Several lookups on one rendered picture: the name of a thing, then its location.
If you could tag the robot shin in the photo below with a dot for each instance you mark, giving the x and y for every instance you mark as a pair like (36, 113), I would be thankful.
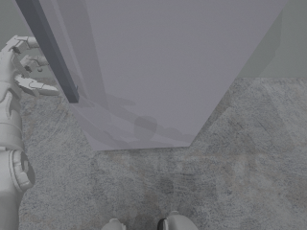
(114, 220)
(173, 213)

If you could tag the robot left shin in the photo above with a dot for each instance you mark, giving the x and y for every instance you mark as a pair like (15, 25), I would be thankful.
(114, 220)

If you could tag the left robot upper arm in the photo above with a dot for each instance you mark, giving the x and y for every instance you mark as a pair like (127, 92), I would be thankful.
(16, 177)

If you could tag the robot left hand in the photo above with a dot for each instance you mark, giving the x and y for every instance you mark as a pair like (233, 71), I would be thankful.
(11, 68)

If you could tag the robot right shin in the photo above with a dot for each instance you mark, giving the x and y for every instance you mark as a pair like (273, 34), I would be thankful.
(173, 213)

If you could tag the handle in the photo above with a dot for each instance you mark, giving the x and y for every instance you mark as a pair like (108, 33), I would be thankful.
(38, 23)

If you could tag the robot left forearm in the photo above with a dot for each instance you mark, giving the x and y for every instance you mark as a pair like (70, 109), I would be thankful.
(11, 127)

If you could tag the fridge door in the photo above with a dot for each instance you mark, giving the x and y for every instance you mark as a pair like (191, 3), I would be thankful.
(151, 72)

